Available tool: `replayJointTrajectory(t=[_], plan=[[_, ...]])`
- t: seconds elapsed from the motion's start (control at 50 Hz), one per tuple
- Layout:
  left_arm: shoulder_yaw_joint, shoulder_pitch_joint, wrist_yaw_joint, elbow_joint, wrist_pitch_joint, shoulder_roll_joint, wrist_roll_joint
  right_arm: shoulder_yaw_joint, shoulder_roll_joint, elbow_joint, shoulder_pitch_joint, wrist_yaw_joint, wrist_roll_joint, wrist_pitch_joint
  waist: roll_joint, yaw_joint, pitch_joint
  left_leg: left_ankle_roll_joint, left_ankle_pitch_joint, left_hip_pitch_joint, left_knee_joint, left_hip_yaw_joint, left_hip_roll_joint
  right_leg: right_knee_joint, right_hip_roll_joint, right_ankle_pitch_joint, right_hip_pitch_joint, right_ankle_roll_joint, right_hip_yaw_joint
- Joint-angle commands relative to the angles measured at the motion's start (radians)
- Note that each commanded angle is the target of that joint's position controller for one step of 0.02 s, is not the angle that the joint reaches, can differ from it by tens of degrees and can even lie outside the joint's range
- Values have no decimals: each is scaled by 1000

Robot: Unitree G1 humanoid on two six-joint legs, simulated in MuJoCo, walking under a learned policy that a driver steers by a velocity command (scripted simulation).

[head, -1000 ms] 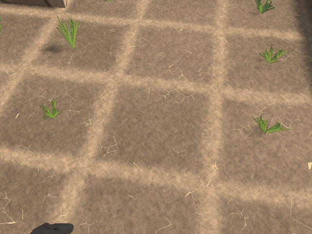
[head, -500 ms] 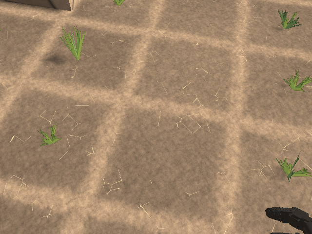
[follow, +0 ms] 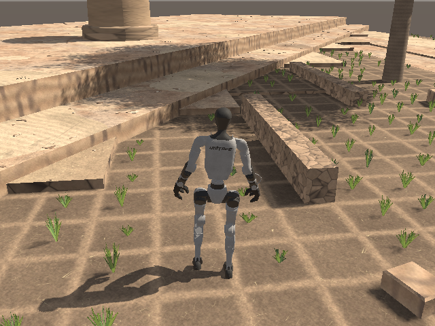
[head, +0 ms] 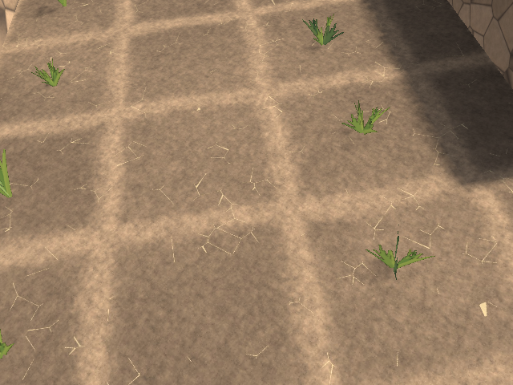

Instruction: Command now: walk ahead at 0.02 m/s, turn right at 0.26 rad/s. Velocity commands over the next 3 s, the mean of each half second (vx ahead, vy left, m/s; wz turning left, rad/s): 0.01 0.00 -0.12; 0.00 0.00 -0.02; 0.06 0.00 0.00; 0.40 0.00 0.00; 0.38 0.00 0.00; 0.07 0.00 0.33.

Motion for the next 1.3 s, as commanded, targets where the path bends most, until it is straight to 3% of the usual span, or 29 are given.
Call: replayJointTrajectory(t=[0.02, 0.08, 0.14, 0.2, 0.22, 0.24, 0.26, 0.28, 0.3, 0.32, 0.38, 0.56, 0.92, 1.3], plan=[[16, -61, 13, -67, -27, 106, 1, -15, -63, -36, 7, -3, 6, -13, -153, -29, -130, -13, 80, -6, -15, -57, 27, -182, -214, 357, 152, -150, 196], [19, -56, 15, -47, -24, 118, -3, 4, -31, -34, -24, 4, 6, -15, -164, -3, -120, -27, 80, 70, -240, -56, 35, -176, -208, 312, 183, -154, 193], [23, -56, 5, -24, -15, 134, -1, 7, -51, -26, -18, 12, 12, -17, -175, 17, -97, -26, 34, 171, -369, -32, 25, -173, -218, 278, 147, -179, 223], [11, -86, -2, 1, -10, 107, -16, 12, -42, 2, 33, 18, 10, -26, -151, -19, -75, -3, 169, 291, -611, -12, 13, -136, -192, 273, 120, -149, 229], [7, -71, -3, 15, -12, 96, -20, 15, -48, 14, 54, 22, -2, -32, -126, -32, -77, 15, 318, 371, -714, -29, 24, -125, -169, 253, 94, -112, 220], [-1, -50, -5, 22, -20, 74, -7, 11, -87, 21, 77, 21, -16, -37, -72, -19, -107, 38, 481, 457, -714, -102, 91, -95, -128, 192, 64, -63, 195], [4, -9, -13, 24, -30, 77, 6, -3, -156, 27, 66, 19, -12, -37, 50, 41, -112, 80, 566, 471, -653, -126, 138, -64, -48, 102, 38, -27, 124], [0, -28, -14, 30, -32, 60, 9, 4, -109, 38, 35, 25, 1, -36, 104, 37, -119, 112, 391, 387, -664, -126, 128, -77, -13, 59, 97, 5, 77], [4, -85, -13, 32, -28, 82, 7, 15, -67, 35, 15, 30, 0, -40, 76, 9, -91, 100, 295, 337, -686, -118, 103, -64, -13, 63, 127, 17, 71], [8, -112, -8, 31, -21, 86, -1, 18, -63, 42, 9, 30, -6, -46, 58, 1, -84, 82, 273, 319, -694, -107, 92, -56, -18, 95, 138, 12, 72], [10, -105, -2, 50, -3, 77, -1, 25, -64, 70, 26, 27, -5, -62, 32, -5, -68, 60, 277, 327, -688, -83, 70, -70, -30, 144, 143, -2, 88], [13, -85, 5, 141, -11, 70, -7, 39, -55, 129, 32, 12, -1, -50, -38, -19, -36, 66, 253, 355, -685, -67, 47, -93, -28, 146, 128, 19, 79], [0, -58, 17, 285, -17, 68, -12, 55, -36, 209, 62, 7, -2, -42, -33, -15, -16, 65, 233, 350, -699, -48, 17, -106, -27, 121, 129, 27, 61], [-16, -22, 21, 362, -18, 44, -15, 68, -12, 239, 144, 1, 0, -43, -38, -13, -1, 67, 226, 337, -699, -41, 4, -109, -21, 103, 112, 30, 47]])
